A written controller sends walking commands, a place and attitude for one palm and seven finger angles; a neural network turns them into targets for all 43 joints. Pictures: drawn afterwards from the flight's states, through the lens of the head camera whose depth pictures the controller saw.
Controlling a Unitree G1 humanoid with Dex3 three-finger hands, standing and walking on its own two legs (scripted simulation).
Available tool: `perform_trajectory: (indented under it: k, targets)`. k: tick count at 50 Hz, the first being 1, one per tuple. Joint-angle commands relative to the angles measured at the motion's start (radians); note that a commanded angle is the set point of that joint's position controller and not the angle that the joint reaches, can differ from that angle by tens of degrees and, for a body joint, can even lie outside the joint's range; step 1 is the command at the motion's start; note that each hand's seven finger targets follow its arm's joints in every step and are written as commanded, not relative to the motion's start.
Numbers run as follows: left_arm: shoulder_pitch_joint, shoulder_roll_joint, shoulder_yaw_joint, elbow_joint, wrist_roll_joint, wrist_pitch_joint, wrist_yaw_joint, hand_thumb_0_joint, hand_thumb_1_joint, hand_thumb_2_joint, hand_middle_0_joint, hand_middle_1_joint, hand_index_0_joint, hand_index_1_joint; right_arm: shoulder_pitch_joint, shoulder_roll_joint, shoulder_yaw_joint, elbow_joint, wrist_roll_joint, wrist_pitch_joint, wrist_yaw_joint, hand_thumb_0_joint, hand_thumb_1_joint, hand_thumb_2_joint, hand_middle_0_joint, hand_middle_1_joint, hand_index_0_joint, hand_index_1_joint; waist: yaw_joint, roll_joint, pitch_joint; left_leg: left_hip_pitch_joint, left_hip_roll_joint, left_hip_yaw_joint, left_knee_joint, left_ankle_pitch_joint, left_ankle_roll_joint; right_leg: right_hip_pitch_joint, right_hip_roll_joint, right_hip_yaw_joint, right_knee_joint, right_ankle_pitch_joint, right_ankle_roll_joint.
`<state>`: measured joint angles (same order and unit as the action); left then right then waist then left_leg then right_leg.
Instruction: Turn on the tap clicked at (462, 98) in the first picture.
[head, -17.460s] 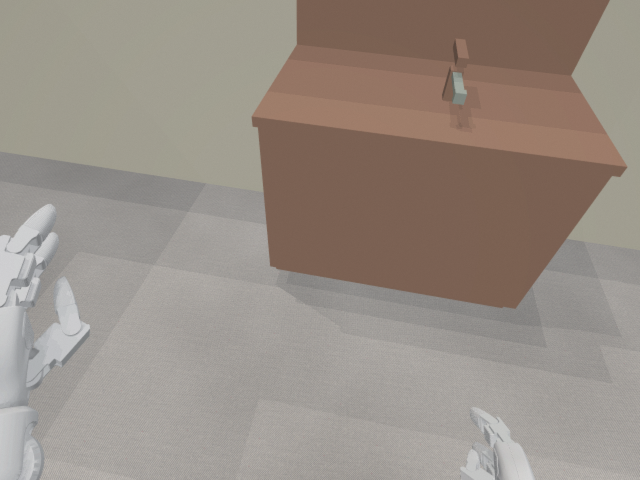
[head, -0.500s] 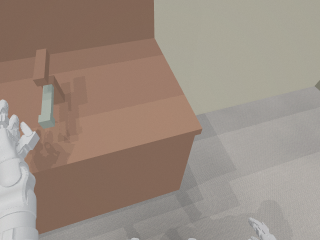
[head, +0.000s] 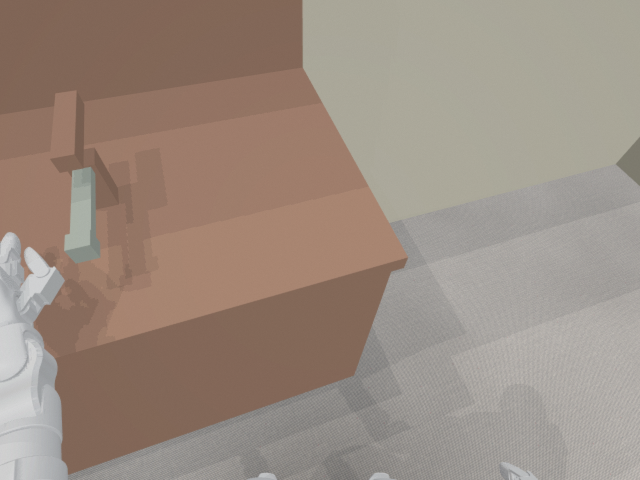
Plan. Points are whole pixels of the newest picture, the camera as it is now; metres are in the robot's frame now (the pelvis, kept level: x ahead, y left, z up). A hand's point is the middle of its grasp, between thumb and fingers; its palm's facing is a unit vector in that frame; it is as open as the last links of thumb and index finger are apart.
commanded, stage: reach beside the lever's end, fingers flat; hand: left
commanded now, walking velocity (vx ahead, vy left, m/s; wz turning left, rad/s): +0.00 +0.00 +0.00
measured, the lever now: (82, 246) +0.37 +0.31 +0.07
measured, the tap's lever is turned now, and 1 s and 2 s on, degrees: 0 4 31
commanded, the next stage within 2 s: push the lever round in 0.04 s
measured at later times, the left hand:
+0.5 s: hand (72, 273) +0.33 +0.31 +0.07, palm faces +0.56 -0.82 -0.09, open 7.8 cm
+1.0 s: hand (91, 268) +0.34 +0.29 +0.07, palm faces +0.59 -0.81 -0.07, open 7.6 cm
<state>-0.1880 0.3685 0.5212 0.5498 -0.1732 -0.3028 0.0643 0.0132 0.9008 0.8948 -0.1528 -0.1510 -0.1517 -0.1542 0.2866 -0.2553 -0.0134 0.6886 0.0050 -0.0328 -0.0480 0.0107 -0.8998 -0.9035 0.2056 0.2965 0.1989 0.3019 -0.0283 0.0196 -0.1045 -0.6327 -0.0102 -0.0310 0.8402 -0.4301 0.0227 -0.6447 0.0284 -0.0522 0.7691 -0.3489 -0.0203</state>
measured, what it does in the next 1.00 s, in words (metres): stands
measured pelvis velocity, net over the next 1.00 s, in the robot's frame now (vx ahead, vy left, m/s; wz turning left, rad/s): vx -0.01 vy -0.01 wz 0.02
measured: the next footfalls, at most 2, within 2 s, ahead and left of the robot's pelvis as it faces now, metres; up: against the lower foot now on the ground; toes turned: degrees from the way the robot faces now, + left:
none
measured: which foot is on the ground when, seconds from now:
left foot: down 0.00-1.00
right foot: down 0.00-1.00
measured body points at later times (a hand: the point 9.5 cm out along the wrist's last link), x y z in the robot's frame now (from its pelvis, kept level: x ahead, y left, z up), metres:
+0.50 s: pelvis -0.01 +0.00 +0.00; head +0.05 +0.01 +0.44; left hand +0.30 +0.35 +0.07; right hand +0.12 -0.25 -0.11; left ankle -0.02 +0.10 -0.70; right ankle +0.01 -0.11 -0.70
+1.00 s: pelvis -0.01 -0.01 +0.00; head +0.05 -0.01 +0.44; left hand +0.30 +0.33 +0.07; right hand +0.11 -0.27 -0.12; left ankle -0.02 +0.10 -0.70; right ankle +0.01 -0.11 -0.70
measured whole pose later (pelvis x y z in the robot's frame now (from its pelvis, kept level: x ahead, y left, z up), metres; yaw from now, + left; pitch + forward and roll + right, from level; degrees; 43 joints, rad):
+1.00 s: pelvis -0.01 -0.01 +0.00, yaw +1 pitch +12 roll -2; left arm -0.26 0.29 0.42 0.56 -0.14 -0.31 0.19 0.02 0.94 0.91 -0.15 -0.15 -0.15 -0.15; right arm 0.25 -0.26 -0.01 0.70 0.00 -0.03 -0.05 0.01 -0.90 -0.90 0.21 0.30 0.20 0.30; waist -0.02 0.03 -0.10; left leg -0.64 -0.01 -0.05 0.85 -0.42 0.01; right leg -0.65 0.03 -0.07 0.79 -0.35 -0.04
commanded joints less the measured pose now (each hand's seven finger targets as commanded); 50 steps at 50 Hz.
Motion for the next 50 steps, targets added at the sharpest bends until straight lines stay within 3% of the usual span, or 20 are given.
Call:
perform_trajectory:
  k: [1,6,7,9,12,14,15,17,19,22,25,28,31,33,36,37,38,40,42,50]
  targets:
    - [-0.244,0.268,0.034,-0.27,0.007,-0.083,0.013,0.0,0.9,0.9,-0.15,-0.15,-0.15,-0.15,-0.003,-0.155,-0.057,-0.106,-0.002,-0.049,-0.015,0.0,-0.9,-0.9,0.2,0.3,0.2,0.3,0.009,0.122,-0.281,0.144,0.009,-0.041,-0.115,0.401,-0.034,0.191,0.006,0.017,-0.047,0.236,-0.011]
    - [-0.244,0.244,0.016,-0.239,0.005,-0.08,0.011,0.0,0.9,0.9,-0.15,-0.15,-0.15,-0.15,-0.013,-0.153,-0.053,-0.101,-0.002,-0.049,-0.02,0.0,-0.9,-0.9,0.2,0.3,0.2,0.3,0.001,0.074,-0.27,0.127,0.007,-0.042,-0.113,0.364,-0.034,0.184,0.006,0.013,-0.045,0.22,-0.01]
    - [-0.241,0.28,0.048,-0.226,0.009,-0.076,0.012,0.0,0.9,0.9,-0.15,-0.15,-0.15,-0.15,-0.016,-0.154,-0.05,-0.096,0.001,-0.047,-0.024,0.0,-0.9,-0.9,0.2,0.3,0.2,0.3,0.009,0.105,-0.25,0.116,0.007,-0.043,-0.115,0.355,-0.034,0.183,0.004,0.017,-0.05,0.21,-0.014]
    - [-0.271,0.238,0.003,-0.24,0.006,-0.071,0.006,0.0,0.9,0.9,-0.15,-0.15,-0.15,-0.15,-0.023,-0.151,-0.048,-0.103,0.002,-0.048,-0.025,0.0,-0.9,-0.9,0.2,0.3,0.2,0.3,0.003,0.087,-0.263,0.13,0.006,-0.046,-0.12,0.347,-0.036,0.179,0.004,0.013,-0.05,0.204,-0.013]
    - [-0.247,0.252,0.018,-0.25,0.01,-0.063,0.018,0.0,0.9,0.9,-0.15,-0.15,-0.15,-0.15,-0.023,-0.151,-0.048,-0.107,0.002,-0.051,-0.025,0.0,-0.9,-0.9,0.2,0.3,0.2,0.3,0.014,0.1,-0.276,0.141,0.007,-0.049,-0.119,0.366,-0.04,0.189,0.004,0.012,-0.051,0.208,-0.015]
    - [-0.288,0.192,-0.043,-0.236,0.012,-0.054,0.022,0.0,0.9,0.9,-0.15,-0.15,-0.15,-0.15,-0.029,-0.146,-0.043,-0.11,0.004,-0.052,-0.022,0.0,-0.9,-0.9,0.2,0.3,0.2,0.3,-0.006,0.085,-0.246,0.132,0.006,-0.048,-0.119,0.327,-0.038,0.159,0.003,0.009,-0.053,0.189,-0.012]
    - [-0.305,0.213,-0.024,-0.222,0.011,-0.055,0.027,0.0,0.9,0.9,-0.15,-0.15,-0.15,-0.15,-0.028,-0.151,-0.044,-0.106,0.002,-0.052,-0.025,0.0,-0.9,-0.9,0.2,0.3,0.2,0.3,-0.007,0.042,-0.246,0.11,0.005,-0.051,-0.119,0.302,-0.036,0.167,0.004,0.01,-0.053,0.182,-0.011]
    - [-0.299,0.233,-0.005,-0.228,0.019,-0.057,0.04,0.0,0.9,0.9,-0.15,-0.15,-0.15,-0.15,-0.033,-0.148,-0.042,-0.108,0.002,-0.049,-0.027,0.0,-0.9,-0.9,0.2,0.3,0.2,0.3,0.007,0.087,-0.248,0.114,0.001,-0.045,-0.12,0.291,-0.033,0.174,0.001,0.016,-0.057,0.178,-0.014]
    - [-0.309,0.234,-0.01,-0.225,0.025,-0.057,0.048,0.0,0.9,0.9,-0.15,-0.15,-0.15,-0.15,-0.035,-0.147,-0.041,-0.114,0.001,-0.047,-0.024,0.0,-0.9,-0.9,0.2,0.3,0.2,0.3,0.004,0.056,-0.264,0.105,0.001,-0.045,-0.122,0.285,-0.032,0.186,0.001,0.014,-0.053,0.181,-0.013]
    - [-0.301,0.231,-0.015,-0.248,0.039,-0.065,0.066,0.0,0.9,0.9,-0.15,-0.15,-0.15,-0.15,-0.036,-0.144,-0.04,-0.115,-0.002,-0.047,-0.021,0.0,-0.9,-0.9,0.2,0.3,0.2,0.3,0.011,0.11,-0.275,0.125,0.001,-0.043,-0.116,0.314,-0.036,0.186,0.001,0.017,-0.051,0.191,-0.016]
    - [-0.308,0.22,-0.019,-0.213,0.031,-0.062,0.073,0.0,0.9,0.9,-0.15,-0.15,-0.15,-0.15,-0.035,-0.147,-0.04,-0.116,-0.002,-0.042,-0.02,0.0,-0.9,-0.9,0.2,0.3,0.2,0.3,-0.002,0.027,-0.269,0.085,-0.001,-0.036,-0.116,0.273,-0.024,0.202,0.001,0.021,-0.056,0.192,-0.009]
    - [-0.316,0.213,-0.034,-0.237,0.043,-0.065,0.078,0.0,0.9,0.9,-0.15,-0.15,-0.15,-0.15,-0.036,-0.141,-0.038,-0.118,-0.001,-0.04,-0.019,0.0,-0.9,-0.9,0.2,0.3,0.2,0.3,0.005,0.102,-0.282,0.103,-0.003,-0.029,-0.118,0.29,-0.026,0.212,-0.003,0.026,-0.053,0.207,-0.013]
    - [-0.293,0.22,-0.021,-0.228,0.036,-0.062,0.083,0.0,0.9,0.9,-0.15,-0.15,-0.15,-0.15,-0.029,-0.145,-0.041,-0.117,-0.002,-0.039,-0.017,0.0,-0.9,-0.9,0.2,0.3,0.2,0.3,0.005,0.045,-0.29,0.083,-0.003,-0.024,-0.114,0.288,-0.016,0.236,-0.002,0.03,-0.058,0.229,-0.009]
    - [-0.327,0.207,-0.036,-0.213,0.038,-0.064,0.082,0.0,0.9,0.9,-0.15,-0.15,-0.15,-0.15,-0.031,-0.143,-0.037,-0.109,-0.002,-0.038,-0.017,0.0,-0.9,-0.9,0.2,0.3,0.2,0.3,-0.006,0.059,-0.256,0.073,-0.004,-0.025,-0.114,0.261,-0.013,0.219,-0.004,0.033,-0.063,0.214,-0.009]
    - [-0.353,0.193,-0.057,-0.233,0.035,-0.075,0.078,0.0,0.9,0.9,-0.15,-0.15,-0.15,-0.15,-0.037,-0.143,-0.039,-0.11,-0.001,-0.041,-0.018,0.0,-0.9,-0.9,0.2,0.3,0.2,0.3,-0.011,0.067,-0.268,0.077,-0.006,-0.019,-0.114,0.237,-0.008,0.218,-0.005,0.039,-0.067,0.2,-0.008]
    - [-0.323,0.214,-0.029,-0.21,0.039,-0.073,0.084,0.0,0.9,0.9,-0.15,-0.15,-0.15,-0.15,-0.03,-0.146,-0.041,-0.105,-0.002,-0.04,-0.02,0.0,-0.9,-0.9,0.2,0.3,0.2,0.3,-0.003,0.057,-0.262,0.068,-0.007,-0.021,-0.112,0.235,-0.005,0.223,-0.003,0.038,-0.068,0.196,-0.009]
    - [-0.348,0.202,-0.048,-0.208,0.04,-0.074,0.082,0.0,0.9,0.9,-0.15,-0.15,-0.15,-0.15,-0.03,-0.146,-0.04,-0.103,-0.001,-0.039,-0.02,0.0,-0.9,-0.9,0.2,0.3,0.2,0.3,-0.016,0.044,-0.268,0.072,-0.006,-0.021,-0.112,0.232,-0.004,0.215,-0.005,0.038,-0.066,0.197,-0.006]
    - [-0.336,0.212,-0.038,-0.207,0.036,-0.078,0.079,0.0,0.9,0.9,-0.15,-0.15,-0.15,-0.15,-0.03,-0.145,-0.042,-0.104,-0.001,-0.04,-0.019,0.0,-0.9,-0.9,0.2,0.3,0.2,0.3,-0.006,0.054,-0.275,0.063,-0.008,-0.016,-0.11,0.236,-0.003,0.236,-0.007,0.045,-0.068,0.21,-0.007]
    - [-0.356,0.192,-0.066,-0.216,0.044,-0.08,0.081,0.0,0.9,0.9,-0.15,-0.15,-0.15,-0.15,-0.032,-0.145,-0.039,-0.101,0.0,-0.04,-0.02,0.0,-0.9,-0.9,0.2,0.3,0.2,0.3,-0.014,0.084,-0.263,0.079,-0.006,-0.019,-0.11,0.231,-0.004,0.213,-0.007,0.042,-0.069,0.198,-0.009]
    - [-0.384,0.127,-0.107,-0.221,0.057,-0.081,0.155,0.0,0.9,0.9,-0.15,-0.15,-0.15,-0.15,-0.033,-0.142,-0.045,-0.094,-0.007,-0.042,-0.013,0.0,-0.9,-0.9,0.2,0.3,0.2,0.3,-0.018,0.033,-0.29,0.095,-0.007,-0.028,-0.103,0.26,-0.012,0.211,-0.008,0.032,-0.061,0.221,-0.007]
